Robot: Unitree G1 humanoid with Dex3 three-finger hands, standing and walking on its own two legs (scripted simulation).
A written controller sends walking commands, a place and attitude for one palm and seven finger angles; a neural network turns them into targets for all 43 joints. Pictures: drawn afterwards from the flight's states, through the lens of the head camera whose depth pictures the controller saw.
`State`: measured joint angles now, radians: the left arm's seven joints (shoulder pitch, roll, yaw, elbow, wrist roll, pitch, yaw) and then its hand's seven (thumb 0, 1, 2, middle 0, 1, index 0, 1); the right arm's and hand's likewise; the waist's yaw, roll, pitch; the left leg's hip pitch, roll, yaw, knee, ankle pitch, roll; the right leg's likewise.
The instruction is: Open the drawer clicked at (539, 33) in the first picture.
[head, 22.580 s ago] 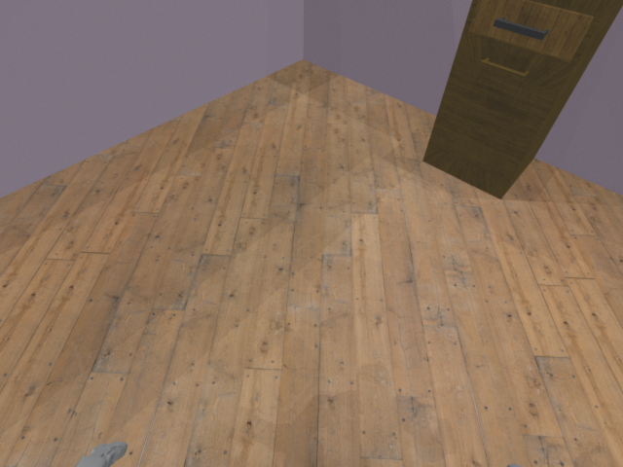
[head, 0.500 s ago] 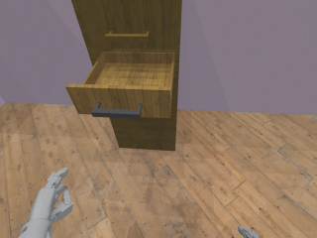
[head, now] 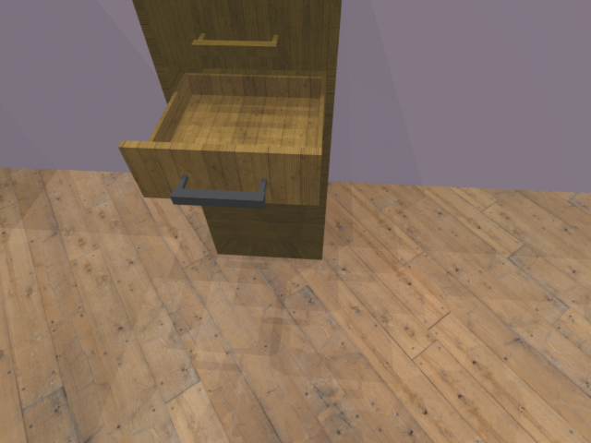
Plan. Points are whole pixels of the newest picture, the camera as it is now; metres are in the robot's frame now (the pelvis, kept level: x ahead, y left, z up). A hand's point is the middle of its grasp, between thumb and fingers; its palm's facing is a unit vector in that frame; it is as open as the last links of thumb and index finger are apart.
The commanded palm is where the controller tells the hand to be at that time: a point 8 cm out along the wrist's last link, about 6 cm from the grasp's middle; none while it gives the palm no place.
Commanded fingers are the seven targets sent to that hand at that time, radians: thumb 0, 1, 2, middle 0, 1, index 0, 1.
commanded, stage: let the arm hang, fingers relaxed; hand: left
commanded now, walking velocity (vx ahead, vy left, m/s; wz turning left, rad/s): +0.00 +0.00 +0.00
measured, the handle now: (221, 190) +0.56 +0.18 -0.04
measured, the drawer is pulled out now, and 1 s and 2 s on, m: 0.29 0.29 0.29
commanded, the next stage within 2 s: look to check the result in 0.46 s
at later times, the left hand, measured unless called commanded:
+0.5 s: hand out of the picture +0.00 +0.16 -0.17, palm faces +0.01 -0.98 -0.19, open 7.4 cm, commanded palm none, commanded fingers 0.00 0.90 0.90 -0.20 -0.30 -0.20 -0.30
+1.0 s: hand out of the picture +0.02 +0.16 -0.17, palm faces +0.01 -0.98 -0.21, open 7.4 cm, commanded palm none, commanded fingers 0.00 0.90 0.90 -0.20 -0.30 -0.20 -0.30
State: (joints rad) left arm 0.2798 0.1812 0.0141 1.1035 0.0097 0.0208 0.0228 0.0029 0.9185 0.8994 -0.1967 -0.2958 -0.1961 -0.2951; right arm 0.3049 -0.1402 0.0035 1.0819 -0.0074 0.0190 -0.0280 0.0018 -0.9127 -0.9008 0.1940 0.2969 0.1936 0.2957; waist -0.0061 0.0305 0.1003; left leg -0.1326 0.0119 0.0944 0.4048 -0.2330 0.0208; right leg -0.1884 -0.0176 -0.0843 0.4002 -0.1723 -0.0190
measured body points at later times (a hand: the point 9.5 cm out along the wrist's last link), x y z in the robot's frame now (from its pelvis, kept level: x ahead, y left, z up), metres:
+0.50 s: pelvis +0.01 +0.00 +0.00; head +0.03 -0.01 +0.45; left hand +0.00 +0.21 -0.16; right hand -0.02 -0.21 -0.17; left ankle -0.01 +0.10 -0.74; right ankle +0.03 -0.11 -0.74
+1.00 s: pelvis +0.01 -0.02 +0.00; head +0.04 -0.03 +0.45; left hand +0.02 +0.21 -0.15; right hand -0.01 -0.23 -0.17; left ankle -0.01 +0.10 -0.74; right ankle +0.03 -0.11 -0.74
